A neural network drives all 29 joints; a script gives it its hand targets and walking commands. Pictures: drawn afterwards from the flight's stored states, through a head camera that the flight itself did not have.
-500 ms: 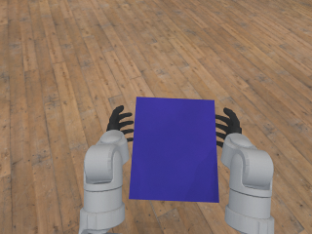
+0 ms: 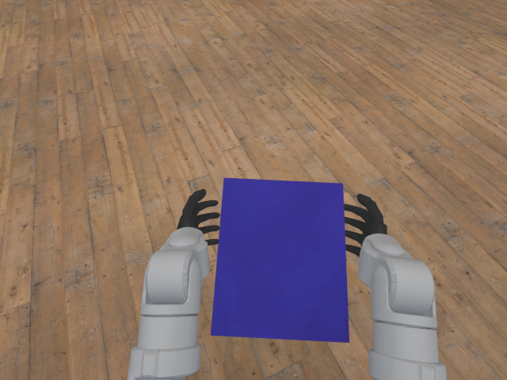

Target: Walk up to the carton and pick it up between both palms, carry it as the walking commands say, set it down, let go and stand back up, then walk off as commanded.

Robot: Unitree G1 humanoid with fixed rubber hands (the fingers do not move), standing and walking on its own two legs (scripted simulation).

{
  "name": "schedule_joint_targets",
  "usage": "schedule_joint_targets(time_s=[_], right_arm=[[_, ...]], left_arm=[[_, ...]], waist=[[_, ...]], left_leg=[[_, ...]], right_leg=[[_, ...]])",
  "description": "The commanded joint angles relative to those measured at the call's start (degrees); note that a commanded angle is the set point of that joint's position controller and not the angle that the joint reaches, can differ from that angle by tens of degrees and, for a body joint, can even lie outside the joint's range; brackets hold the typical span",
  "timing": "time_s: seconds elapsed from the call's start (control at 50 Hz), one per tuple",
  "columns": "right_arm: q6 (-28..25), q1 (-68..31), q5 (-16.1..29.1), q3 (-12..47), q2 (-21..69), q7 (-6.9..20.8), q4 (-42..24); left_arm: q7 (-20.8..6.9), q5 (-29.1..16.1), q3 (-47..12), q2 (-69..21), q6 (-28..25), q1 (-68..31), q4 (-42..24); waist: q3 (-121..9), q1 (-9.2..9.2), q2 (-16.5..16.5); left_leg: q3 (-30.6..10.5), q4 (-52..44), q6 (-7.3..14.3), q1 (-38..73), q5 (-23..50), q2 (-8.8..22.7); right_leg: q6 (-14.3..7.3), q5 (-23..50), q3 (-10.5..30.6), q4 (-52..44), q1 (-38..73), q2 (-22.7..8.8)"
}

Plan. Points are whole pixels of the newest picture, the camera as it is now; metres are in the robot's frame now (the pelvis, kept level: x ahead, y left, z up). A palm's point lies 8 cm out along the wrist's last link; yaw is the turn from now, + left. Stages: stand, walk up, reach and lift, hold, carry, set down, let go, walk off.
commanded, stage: carry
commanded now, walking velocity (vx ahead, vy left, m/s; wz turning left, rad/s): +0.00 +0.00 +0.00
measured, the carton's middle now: (275, 260) +0.33 +0.00 -0.03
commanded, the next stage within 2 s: hold in 1.18 s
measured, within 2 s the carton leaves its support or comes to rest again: neither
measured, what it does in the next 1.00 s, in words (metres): shifts its weight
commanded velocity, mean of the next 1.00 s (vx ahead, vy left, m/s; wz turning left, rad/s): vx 0.00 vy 0.00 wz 0.00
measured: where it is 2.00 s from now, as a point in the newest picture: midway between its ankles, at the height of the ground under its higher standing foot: outside the picture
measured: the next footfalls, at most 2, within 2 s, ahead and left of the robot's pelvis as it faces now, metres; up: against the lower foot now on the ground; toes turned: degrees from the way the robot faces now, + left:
none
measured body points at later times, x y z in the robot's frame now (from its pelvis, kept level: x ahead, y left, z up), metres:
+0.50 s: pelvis -0.05 +0.00 +0.00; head -0.09 +0.01 +0.45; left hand +0.25 +0.13 +0.08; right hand +0.25 -0.14 +0.09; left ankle -0.03 +0.07 -0.73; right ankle -0.01 -0.13 -0.73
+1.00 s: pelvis -0.07 +0.00 +0.00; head -0.11 +0.01 +0.45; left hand +0.23 +0.13 +0.07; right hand +0.23 -0.14 +0.07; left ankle -0.03 +0.07 -0.73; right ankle -0.01 -0.13 -0.73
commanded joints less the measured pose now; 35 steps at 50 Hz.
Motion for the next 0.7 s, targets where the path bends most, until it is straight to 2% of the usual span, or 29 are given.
schedule_joint_targets(time_s=[0.0, 0.02, 0.04, 0.08, 0.1, 0.12, 0.14, 0.16, 0.18, 0.2, 0.22, 0.24, 0.26, 0.28, 0.3, 0.32, 0.34, 0.36, 0.4, 0.46, 0.48, 0.5, 0.56, 0.58, 0.6, 0.62, 0.64, 0.66, 0.68], right_arm=[[-4.6, -22.7, 13.8, 33.1, 49.0, 11.3, -6.6], [-4.1, -23.2, 16.6, 36.4, 51.9, 11.2, -12.1], [-3.8, -23.0, 15.3, 34.6, 50.3, 11.1, -8.9], [-3.7, -23.1, 14.8, 33.4, 48.6, 11.2, -7.4], [-3.2, -23.7, 15.4, 34.7, 50.0, 11.2, -9.5], [-2.8, -21.9, 14.6, 33.3, 49.7, 11.3, -7.6], [-2.5, -21.2, 14.2, 33.2, 49.9, 11.3, -4.9], [-2.7, -21.0, 13.0, 31.4, 48.5, 11.3, -2.6], [-3.0, -21.1, 12.8, 30.9, 48.6, 11.5, -2.1], [-2.8, -22.0, 13.3, 31.8, 48.9, 11.5, -2.6], [-3.1, -21.8, 12.8, 31.2, 48.2, 11.5, -1.9], [-2.4, -22.7, 14.6, 33.8, 50.9, 11.4, -4.9], [-2.0, -21.0, 13.2, 32.1, 49.2, 11.3, -2.7], [-1.7, -21.6, 13.9, 32.8, 49.3, 11.4, -2.5], [-1.7, -22.3, 12.5, 31.4, 47.8, 11.2, -0.6], [-1.1, -21.2, 13.6, 33.1, 50.0, 11.2, -2.0], [-1.6, -22.6, 12.1, 30.2, 48.1, 11.2, 1.0], [-1.3, -23.4, 13.0, 31.6, 49.1, 11.3, 0.2], [-0.9, -22.8, 13.1, 31.6, 49.9, 11.3, 0.3], [-1.0, -24.3, 12.7, 30.7, 49.4, 11.2, 1.5], [-0.4, -24.7, 14.6, 33.4, 52.3, 11.3, -2.3], [-0.5, -25.7, 13.6, 31.4, 51.0, 11.3, -0.2], [-0.8, -25.9, 12.8, 30.5, 49.8, 11.2, 1.8], [-0.8, -25.1, 13.6, 31.5, 51.5, 11.2, 1.8], [-1.1, -25.4, 11.9, 29.3, 49.4, 11.4, 5.0], [-1.7, -26.3, 12.1, 29.6, 48.8, 11.4, 3.9], [-1.6, -26.0, 13.2, 30.9, 50.7, 11.5, 1.6], [-2.1, -25.9, 12.5, 30.1, 50.2, 11.5, 2.5], [-2.2, -26.8, 13.3, 30.8, 51.1, 11.7, 1.6]], left_arm=[[-12.9, -15.9, -30.4, -53.5, -5.4, -19.6, -7.8], [-12.7, -18.0, -33.1, -55.8, -5.0, -19.6, -13.1], [-12.6, -16.5, -31.7, -54.5, -4.1, -17.9, -8.4], [-12.3, -14.9, -30.0, -52.6, -4.2, -17.8, -7.5], [-12.3, -15.5, -31.5, -54.9, -3.4, -17.3, -7.7], [-12.3, -15.6, -31.2, -54.7, -3.4, -18.1, -8.0], [-12.2, -14.3, -29.9, -53.9, -3.3, -17.2, -5.9], [-12.3, -13.6, -29.0, -52.6, -3.4, -17.7, -4.1], [-12.4, -13.8, -29.3, -52.8, -3.7, -19.0, -4.8], [-12.3, -14.0, -29.5, -52.7, -3.7, -19.7, -5.5], [-12.5, -13.5, -28.7, -52.8, -3.8, -18.4, -3.1], [-12.3, -14.9, -30.5, -54.6, -3.4, -19.2, -7.1], [-12.2, -14.0, -30.0, -53.9, -2.7, -18.1, -4.5], [-12.1, -13.5, -29.0, -53.3, -2.6, -17.3, -4.0], [-12.2, -12.5, -28.0, -53.0, -2.0, -16.5, 0.3], [-12.1, -13.6, -29.4, -53.9, -1.9, -17.0, -3.4], [-12.1, -12.6, -27.7, -52.5, -2.3, -19.1, -0.9], [-12.1, -12.8, -27.8, -52.9, -2.1, -18.8, -1.4], [-12.1, -13.7, -28.7, -53.5, -1.8, -20.5, -3.1], [-12.3, -12.9, -27.1, -53.6, -1.6, -20.0, -0.1], [-12.2, -15.0, -29.9, -55.9, -1.4, -22.0, -5.1], [-12.2, -14.1, -28.7, -55.2, -1.1, -22.3, -2.4], [-12.3, -13.1, -26.8, -53.8, -1.4, -21.6, 0.5], [-12.4, -13.9, -27.5, -54.3, -1.7, -22.3, -1.9], [-12.4, -12.4, -25.5, -53.0, -2.0, -22.4, 2.3], [-12.6, -12.1, -25.4, -53.1, -2.4, -21.3, 3.6], [-12.6, -14.1, -27.7, -55.0, -2.4, -23.4, -0.6], [-12.8, -14.0, -27.5, -54.6, -2.6, -23.5, 0.5], [-12.9, -14.4, -27.9, -55.5, -2.8, -24.2, -0.6]], waist=[[-32.3, 0.07, -7.5], [-33.3, 0.06, -5.2], [-33.7, 0.05, -2.1], [-33.3, -0.11, 2.5], [-32.5, -0.04, 1.9], [-33.0, -0.14, 2.9], [-31.4, 0.00, 1.0], [-30.7, -0.04, 1.4], [-31.2, -0.05, 1.8], [-30.5, -0.04, -0.6], [-29.6, -0.07, -0.8], [-28.6, -0.07, -1.7], [-27.4, 0.02, 0.0], [-27.4, 0.03, -0.7], [-26.7, 0.14, -1.1], [-25.4, 0.11, -1.2], [-25.8, 0.11, -0.5], [-24.9, 0.12, -1.8], [-23.6, 0.14, -0.8], [-22.7, 0.17, -0.7], [-21.8, 0.04, -1.7], [-22.2, 0.14, 0.1], [-21.2, 0.15, -1.6], [-22.3, 0.06, -1.8], [-21.8, 0.15, -3.1], [-21.9, 0.10, -2.2], [-23.0, 0.07, -1.1], [-22.4, 0.04, -2.3], [-22.9, 0.10, -1.6]], left_leg=[[-5.9, -1.3, -1.5, 8.3, 24.7, 6.4], [-7.2, -1.3, -0.9, 12.2, 35.1, 7.9], [-8.5, -0.2, 0.0, 14.7, 43.9, 9.6], [-9.9, -0.6, 1.3, 16.6, 49.8, 11.7], [-10.5, -1.4, 1.5, 15.7, 45.8, 12.0], [-10.9, -2.3, 1.7, 14.9, 41.1, 12.0], [-10.0, -2.0, 1.2, 12.9, 38.3, 11.6], [-9.8, -2.7, 0.9, 11.8, 35.0, 11.3], [-9.2, -2.1, 0.7, 11.4, 32.9, 10.4], [-8.8, -2.6, 0.1, 9.6, 28.0, 9.8], [-8.8, -3.7, 0.0, 8.9, 23.8, 9.4], [-9.3, -4.3, -0.2, 8.5, 22.8, 9.7], [-10.6, -5.9, 0.1, 7.5, 20.4, 10.2], [-10.3, -6.0, 0.3, 7.0, 19.2, 10.2], [-10.7, -6.4, 0.1, 5.7, 16.0, 10.3], [-10.2, -6.8, 0.0, 5.6, 14.5, 9.8], [-10.6, -7.5, 0.1, 5.3, 12.9, 9.7], [-10.2, -7.4, -0.4, 4.6, 12.7, 9.9], [-10.7, -8.2, -0.5, 3.6, 11.6, 9.7], [-11.4, -10.3, -0.3, 1.1, 4.5, 9.9], [-12.1, -11.0, -0.5, 0.9, 3.0, 10.0], [-12.6, -11.6, -0.2, 1.3, 3.7, 10.5], [-12.0, -11.3, -0.4, 0.5, 4.5, 10.0], [-11.3, -10.6, -0.8, 1.2, 5.5, 9.7], [-11.1, -9.8, -0.6, 0.7, 5.6, 9.4], [-10.6, -10.0, -0.7, 1.7, 5.9, 9.5], [-11.2, -10.0, -0.7, 1.8, 6.5, 9.8], [-11.0, -9.6, -0.6, 2.0, 8.4, 9.9], [-12.0, -11.0, -0.5, 1.7, 5.0, 9.8]], right_leg=[[-4.0, 48.6, 3.1, 2.9, 15.6, -8.3], [-3.1, 40.2, 2.3, 3.4, 12.4, -7.0], [-2.5, 30.9, 1.6, 3.7, 9.6, -5.4], [-1.5, 17.5, 0.8, 2.9, 5.9, -3.9], [-1.4, 12.3, 0.7, 1.8, 5.3, -3.6], [-1.9, 11.2, 1.6, 1.7, 5.4, -3.9], [-2.0, 13.5, 2.1, 0.8, 5.5, -4.3], [-2.0, 13.4, 2.1, 0.5, 6.2, -4.5], [-2.4, 16.9, 3.3, 0.1, 6.7, -5.2], [-2.4, 17.6, 3.1, -0.3, 7.7, -5.8], [-2.7, 16.5, 3.7, -0.8, 7.3, -5.9], [-2.4, 15.0, 3.4, -0.9, 6.8, -5.7], [-2.3, 11.4, 3.5, -0.8, 5.8, -5.2], [-2.3, 11.0, 3.8, -1.4, 5.5, -5.4], [-2.4, 8.6, 4.0, -2.4, 5.6, -5.0], [-2.4, 8.9, 4.5, -2.7, 4.9, -5.4], [-2.6, 8.2, 4.9, -3.1, 4.7, -5.5], [-2.4, 8.6, 4.4, -3.2, 5.1, -5.6], [-2.0, 7.5, 4.7, -3.5, 4.4, -5.2], [-2.0, 1.3, 4.9, -5.4, 3.6, -4.8], [-2.1, 0.2, 4.9, -5.2, 3.4, -4.3], [-2.3, 0.8, 5.0, -4.5, 2.9, -3.9], [-1.8, 2.3, 5.0, -5.1, 3.4, -4.0], [-2.2, 3.2, 5.2, -5.3, 4.2, -4.4], [-2.1, 4.6, 5.8, -5.6, 3.7, -4.4], [-2.3, 4.8, 5.7, -5.2, 3.4, -4.7], [-2.4, 4.6, 5.5, -4.6, 4.0, -4.3], [-2.3, 5.7, 5.5, -4.4, 3.6, -4.3], [-2.5, 2.1, 5.7, -4.5, 3.3, -3.9]])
